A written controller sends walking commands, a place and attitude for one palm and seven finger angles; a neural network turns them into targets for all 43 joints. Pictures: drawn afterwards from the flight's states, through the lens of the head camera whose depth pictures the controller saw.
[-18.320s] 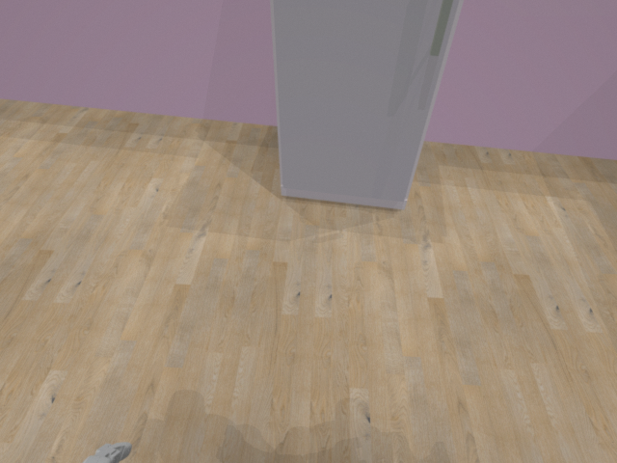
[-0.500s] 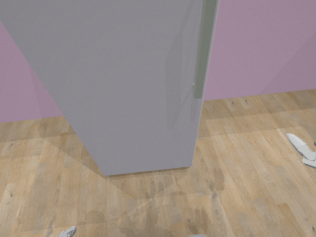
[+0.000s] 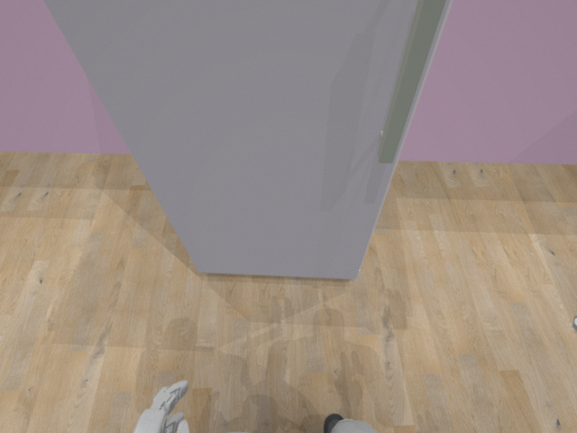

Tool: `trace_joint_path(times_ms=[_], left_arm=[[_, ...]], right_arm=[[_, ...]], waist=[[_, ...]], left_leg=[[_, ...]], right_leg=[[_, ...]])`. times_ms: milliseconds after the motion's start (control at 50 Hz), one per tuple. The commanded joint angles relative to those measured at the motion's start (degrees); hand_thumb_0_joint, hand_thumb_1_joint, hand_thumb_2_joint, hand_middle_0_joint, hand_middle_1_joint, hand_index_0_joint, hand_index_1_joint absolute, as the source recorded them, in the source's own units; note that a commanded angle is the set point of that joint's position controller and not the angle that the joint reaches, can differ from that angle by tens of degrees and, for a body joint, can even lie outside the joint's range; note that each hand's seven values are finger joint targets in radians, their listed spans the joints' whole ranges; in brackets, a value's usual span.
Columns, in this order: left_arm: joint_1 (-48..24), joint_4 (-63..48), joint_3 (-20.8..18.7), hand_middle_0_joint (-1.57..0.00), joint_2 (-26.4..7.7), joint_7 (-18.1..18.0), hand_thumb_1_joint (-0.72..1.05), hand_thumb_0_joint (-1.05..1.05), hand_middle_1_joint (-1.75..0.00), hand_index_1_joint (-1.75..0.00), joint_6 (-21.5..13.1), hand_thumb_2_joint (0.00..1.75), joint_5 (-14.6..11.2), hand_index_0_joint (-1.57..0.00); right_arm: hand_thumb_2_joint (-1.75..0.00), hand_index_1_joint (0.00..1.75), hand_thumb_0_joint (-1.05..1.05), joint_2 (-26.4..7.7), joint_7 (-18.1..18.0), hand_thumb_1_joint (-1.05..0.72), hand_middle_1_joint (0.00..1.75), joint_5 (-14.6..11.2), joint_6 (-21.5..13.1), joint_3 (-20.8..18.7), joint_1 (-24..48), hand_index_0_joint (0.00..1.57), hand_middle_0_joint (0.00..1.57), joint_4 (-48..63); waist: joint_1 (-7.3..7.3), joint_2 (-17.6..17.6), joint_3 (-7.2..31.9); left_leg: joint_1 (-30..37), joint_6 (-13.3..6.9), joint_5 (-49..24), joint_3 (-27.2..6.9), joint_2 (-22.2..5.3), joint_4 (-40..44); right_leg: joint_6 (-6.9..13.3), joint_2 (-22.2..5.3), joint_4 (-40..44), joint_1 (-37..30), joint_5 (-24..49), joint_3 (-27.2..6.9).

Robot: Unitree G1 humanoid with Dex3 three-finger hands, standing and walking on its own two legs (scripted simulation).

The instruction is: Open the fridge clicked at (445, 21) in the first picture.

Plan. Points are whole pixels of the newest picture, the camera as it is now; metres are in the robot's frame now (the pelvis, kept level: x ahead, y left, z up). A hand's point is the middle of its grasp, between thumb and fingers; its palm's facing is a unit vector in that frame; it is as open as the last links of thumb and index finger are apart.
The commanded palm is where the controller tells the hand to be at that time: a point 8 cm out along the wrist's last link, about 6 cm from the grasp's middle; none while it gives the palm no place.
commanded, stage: step back with the hand held close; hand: right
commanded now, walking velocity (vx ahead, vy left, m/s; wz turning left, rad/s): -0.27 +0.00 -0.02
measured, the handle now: (409, 56) +0.57 -0.18 +0.18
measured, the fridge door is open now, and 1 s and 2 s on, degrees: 0 0 0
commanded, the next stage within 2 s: stop stepping back and stand still in 0.52 s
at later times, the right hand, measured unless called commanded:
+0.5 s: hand out of the picture +0.07 -0.26 +0.16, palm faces +0.36 +0.81 -0.47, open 7.4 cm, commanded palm +0.01 -0.29 +0.17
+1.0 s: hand out of the picture -0.08 -0.23 +0.16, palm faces +0.43 +0.80 -0.42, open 7.4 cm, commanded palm -0.14 -0.26 +0.17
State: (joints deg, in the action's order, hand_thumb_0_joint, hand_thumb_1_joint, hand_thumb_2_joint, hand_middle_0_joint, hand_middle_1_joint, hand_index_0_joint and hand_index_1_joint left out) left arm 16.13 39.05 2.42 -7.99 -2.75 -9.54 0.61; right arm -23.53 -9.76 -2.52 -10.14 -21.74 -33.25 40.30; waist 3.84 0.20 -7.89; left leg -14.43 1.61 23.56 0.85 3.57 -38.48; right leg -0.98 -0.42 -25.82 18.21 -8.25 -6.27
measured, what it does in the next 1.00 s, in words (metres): walks backwards: left foot, then right foot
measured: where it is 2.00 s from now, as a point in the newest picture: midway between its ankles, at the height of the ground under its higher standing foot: outside the picture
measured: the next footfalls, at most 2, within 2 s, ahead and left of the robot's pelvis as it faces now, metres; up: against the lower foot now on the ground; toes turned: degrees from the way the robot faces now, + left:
left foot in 0.06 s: -0.02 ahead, +0.09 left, +0.00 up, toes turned +1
right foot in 0.40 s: -0.06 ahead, -0.14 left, +0.00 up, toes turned +0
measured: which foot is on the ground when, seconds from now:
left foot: up 0.00-0.04, down 0.06-0.44, up 0.46-0.70, down 0.72-1.00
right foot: down 0.00-0.08, up 0.10-0.38, down 0.40-0.72, up 0.74-1.00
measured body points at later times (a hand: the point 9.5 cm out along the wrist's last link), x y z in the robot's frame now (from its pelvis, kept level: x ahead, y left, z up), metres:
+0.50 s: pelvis -0.13 -0.01 -0.01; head -0.11 -0.03 +0.44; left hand +0.05 +0.25 -0.06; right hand +0.05 -0.30 +0.19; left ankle -0.09 +0.09 -0.73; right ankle -0.10 -0.13 -0.74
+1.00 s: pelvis -0.27 +0.02 +0.00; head -0.30 +0.03 +0.45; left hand -0.16 +0.29 -0.10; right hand -0.11 -0.27 +0.19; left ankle -0.27 +0.10 -0.74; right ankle -0.30 -0.10 -0.72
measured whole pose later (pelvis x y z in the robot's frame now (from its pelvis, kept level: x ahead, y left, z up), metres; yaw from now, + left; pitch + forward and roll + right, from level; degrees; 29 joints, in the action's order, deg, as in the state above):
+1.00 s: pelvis -0.27 +0.02 +0.00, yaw -2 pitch +1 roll -2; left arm 18.6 39.4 -1.2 -15.0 -5.2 -5.7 0.7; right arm -19.7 -9.0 -0.7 -11.1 -18.3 -31.2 24.1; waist -0.5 0.8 4.6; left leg -12.3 -3.2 13.0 1.5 0.2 -24.4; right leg 1.8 0.1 -32.2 13.8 -21.3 4.1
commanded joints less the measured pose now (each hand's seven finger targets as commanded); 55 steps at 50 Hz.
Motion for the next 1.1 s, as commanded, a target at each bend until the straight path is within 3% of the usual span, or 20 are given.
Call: trace_joint_path(times_ms=[0, 40, 80, 120, 220, 340, 380, 400, 440, 500, 600, 660, 680, 700, 720, 800, 900, 960, 1040, 1080], left_arm=[[-7.7, -8.7, -4.9, -0.2, -10.1, -0.8, 0.9, 0.0, -0.3, -0.3, -2.7, 0.9, -0.2, -0.2], [-8.6, -10.2, -4.7, -0.2, -9.7, -0.5, 0.9, 0.0, -0.3, -0.3, -0.8, 0.9, -0.6, -0.2], [-9.3, -11.4, -5.0, -0.2, -8.0, 0.0, 0.9, 0.0, -0.3, -0.3, 1.4, 0.9, -2.2, -0.2], [-10.6, -11.8, -4.4, -0.2, -6.8, -0.5, 0.9, 0.0, -0.3, -0.3, 2.8, 0.9, -1.8, -0.2], [-12.9, -14.2, -2.6, -0.2, -6.6, -3.8, 0.9, 0.0, -0.3, -0.3, 5.8, 0.9, -0.6, -0.2], [-8.8, -14.4, -4.2, -0.2, -9.4, -4.3, 0.9, 0.0, -0.3, -0.3, 7.4, 0.9, -0.3, -0.2], [-9.1, -15.7, -5.8, -0.2, -11.3, -3.8, 0.9, 0.0, -0.3, -0.3, 6.5, 0.9, -1.4, -0.2], [-8.3, -15.8, -6.4, -0.2, -11.6, -3.0, 0.9, 0.0, -0.3, -0.3, 5.3, 0.9, -2.0, -0.2], [-10.2, -15.6, -5.2, -0.2, -10.7, -2.7, 0.9, 0.0, -0.3, -0.3, 3.5, 0.9, 0.2, -0.2], [-7.3, -12.5, -5.9, -0.2, -10.9, -1.8, 0.9, 0.0, -0.3, -0.3, 0.1, 0.9, -0.1, -0.2], [-9.1, -11.0, -5.1, -0.2, -11.0, -0.8, 0.9, 0.0, -0.3, -0.3, -1.7, 0.9, 0.3, -0.2], [-9.2, -12.7, -5.2, -0.2, -10.3, -0.6, 0.9, 0.0, -0.3, -0.3, -1.2, 0.9, 0.1, -0.2], [-9.3, -13.0, -4.7, -0.2, -8.9, -0.4, 0.9, 0.0, -0.3, -0.3, -0.3, 0.9, -0.1, -0.2], [-9.7, -13.2, -4.5, -0.2, -8.2, -0.6, 0.9, 0.0, -0.3, -0.3, 0.7, 0.9, 0.0, -0.2], [-8.7, -12.3, -4.8, -0.2, -9.3, -0.8, 0.9, 0.0, -0.3, -0.3, 0.8, 0.9, -0.4, -0.2], [-9.4, -9.6, -3.5, -0.2, -8.7, -1.9, 0.9, 0.0, -0.3, -0.3, 1.0, 0.9, -0.1, -0.2], [-9.2, -10.3, -4.6, -0.2, -9.7, -2.8, 0.9, 0.0, -0.3, -0.3, -0.3, 0.9, 0.0, -0.2], [-7.7, -11.0, -5.1, -0.2, -10.0, -2.7, 0.9, 0.0, -0.3, -0.3, -0.6, 0.9, -0.1, -0.2], [-6.4, -12.1, -6.2, -0.2, -12.7, -2.0, 0.9, 0.0, -0.3, -0.3, -0.8, 0.9, -0.8, -0.2], [-6.9, -11.3, -5.3, -0.2, -10.5, -2.1, 0.9, 0.0, -0.3, -0.3, -1.4, 0.9, 0.0, -0.2]], right_arm=[[-0.9, 0.3, 0.0, -6.3, 0.5, -0.9, 0.3, -0.7, -3.0, -5.5, -2.4, 0.2, 0.2, 1.6], [-0.9, 0.3, 0.0, -8.3, 1.0, -0.9, 0.3, -0.2, -3.2, -6.9, -2.8, 0.2, 0.2, 0.7], [-0.9, 0.3, 0.0, -7.7, 0.9, -0.9, 0.3, -0.8, -2.7, -6.5, -4.1, 0.2, 0.2, -2.2], [-0.9, 0.3, 0.0, -10.2, 0.3, -0.9, 0.3, -0.2, -2.6, -9.7, -5.4, 0.2, 0.2, -1.2], [-0.9, 0.3, 0.0, -10.9, -2.0, -0.9, 0.3, 1.0, -1.7, -9.5, -3.9, 0.2, 0.2, 2.4], [-0.9, 0.3, 0.0, -10.0, -1.5, -0.9, 0.3, 0.8, -2.6, -7.3, -2.1, 0.2, 0.2, 6.3], [-0.9, 0.3, 0.0, -10.5, -0.5, -0.9, 0.3, 0.9, -3.9, -7.3, -1.9, 0.2, 0.2, 7.6], [-0.9, 0.3, 0.0, -10.3, 0.1, -0.9, 0.3, 0.6, -4.5, -7.3, -2.2, 0.2, 0.2, 6.7], [-0.9, 0.3, 0.0, -9.4, 0.5, -0.9, 0.3, 0.2, -4.1, -7.0, 2.0, 0.2, 0.2, 8.4], [-0.9, 0.3, 0.0, -5.3, 0.7, -0.9, 0.3, 0.2, -4.5, -3.5, 1.8, 0.2, 0.2, 6.2], [-0.9, 0.3, 0.0, -5.1, 0.6, -0.9, 0.3, -0.5, -3.5, -1.9, 5.2, 0.2, 0.2, 6.3], [-0.9, 0.3, 0.0, -9.3, 0.6, -0.9, 0.3, -0.2, -2.8, -6.5, 1.4, 0.2, 0.2, 6.0], [-0.9, 0.3, 0.0, -9.3, 0.9, -0.9, 0.3, -0.4, -3.0, -6.2, 1.6, 0.2, 0.2, 6.1], [-0.9, 0.3, 0.0, -12.6, 0.6, -0.9, 0.3, -0.5, -3.0, -9.0, 2.6, 0.2, 0.2, 6.3], [-0.9, 0.3, 0.0, -9.6, 0.6, -0.9, 0.3, -0.1, -2.2, -6.5, 3.2, 0.2, 0.2, 3.2], [-0.9, 0.3, 0.0, -6.9, 0.2, -0.9, 0.3, 0.4, -3.5, -4.3, 5.2, 0.2, 0.2, -3.1], [-0.9, 0.3, 0.0, -6.8, -0.2, -0.9, 0.3, 1.7, -4.8, -2.9, 7.3, 0.2, 0.2, -6.2], [-0.9, 0.3, 0.0, -7.2, -0.8, -0.9, 0.3, 1.7, -5.3, -4.0, 5.3, 0.2, 0.2, -3.6], [-0.9, 0.3, 0.0, -8.0, -0.8, -0.9, 0.3, 1.5, -6.7, -5.2, 4.6, 0.2, 0.2, 1.6], [-0.9, 0.3, 0.0, -7.4, -0.5, -0.9, 0.3, 2.2, -6.0, -4.7, 4.7, 0.2, 0.2, 1.3]], waist=[[-3.22, -8.1, 14.0], [-3.6, 1.9, 14.3], [-3.51, 17.5, 15.9], [-3.94, 14.1, 19.1], [-3.39, 7.4, 17.4], [-4.57, 0.7, 17.5], [-3.18, -8.4, 19.0], [-3.15, -8.9, 18.7], [-3.71, -21.8, 12.6], [-3.51, -12.4, 12.2], [-4.07, -14.7, 12.4], [-3.13, -10.6, 14.1], [-3.83, -3.0, 13.0], [-3.76, 8.3, 12.1], [-2.56, 14.4, 10.8], [-5.12, 5.4, 9.8], [-3.31, 9.9, 7.0], [-3.95, 6.1, 9.1], [-4.1, -11.9, 11.9], [-5.13, -17.3, 5.5]], left_leg=[[6.5, 0.4, -10.1, -0.6, -0.6, 15.7], [11.0, -0.9, -27.7, -5.1, -5.5, 20.3], [9.8, -3.5, -52.4, -15.1, -19.3, 18.6], [11.2, -5.7, -61.7, -11.6, -20.9, 13.6], [11.5, -8.2, -63.9, -10.0, -18.3, 13.0], [9.7, -3.8, -51.2, -6.1, -12.3, 10.9], [3.0, 0.2, -26.6, -3.3, -5.2, 7.1], [0.7, 0.4, -15.6, -2.6, -3.6, 5.9], [2.0, 0.2, 1.0, -0.4, -1.2, -8.7], [-3.9, 0.3, 2.5, -1.8, -0.9, -12.1], [1.7, 0.4, 3.4, -0.2, 0.2, -0.8], [12.2, -1.6, -2.0, 2.4, 0.2, 18.3], [7.4, -3.8, 1.0, -3.8, -5.5, 25.9], [-4.7, -8.6, 8.0, -20.2, -16.5, 32.6], [-6.3, -10.0, 6.7, -27.7, -22.3, 31.7], [-0.1, -8.1, -4.9, -13.9, -17.4, 26.0], [1.0, -8.9, 11.8, -17.1, -17.8, 29.4], [2.6, -8.0, 7.7, -15.1, -15.3, 24.7], [-6.9, -1.7, -5.2, -2.1, -3.3, 2.0], [-7.5, -1.1, 4.0, 1.7, -3.1, -7.1]], right_leg=[[6.4, -11.6, 4.3, -6.3, 17.5, -7.3], [3.1, -6.1, -0.9, 0.4, 4.9, -1.6], [-0.2, 2.3, -19.7, 7.8, -16.3, 5.2], [-0.6, 1.6, -30.6, 11.7, -19.4, 2.4], [-0.6, 1.1, -24.1, 8.9, -19.5, 6.3], [0.3, -0.6, 2.9, -3.8, 2.0, 6.2], [2.9, -9.8, 4.1, -10.9, 28.7, 0.2], [3.6, -11.3, 3.7, -11.2, 30.8, 1.2], [7.6, -16.1, 10.5, 5.2, 24.9, -4.6], [9.3, -15.9, 8.1, -0.4, 22.0, -2.8], [8.8, -14.8, 13.6, 3.0, -3.7, -4.8], [3.4, -5.5, 10.3, 6.0, -22.1, 1.7], [0.6, -1.0, 1.1, 4.0, -20.8, 5.9], [-1.3, 2.4, -15.7, 0.7, -15.1, 7.0], [-0.9, 4.0, -28.4, 8.3, -14.2, 4.1], [-0.1, 0.0, -26.7, 10.2, -9.5, 4.5], [2.8, 0.6, -9.5, 5.0, -15.3, 10.7], [3.8, 0.7, 2.8, -3.3, -13.1, 11.2], [9.6, -12.9, 7.4, -14.0, -2.0, -7.6], [12.2, -16.7, 14.8, -1.6, -19.3, -12.2]])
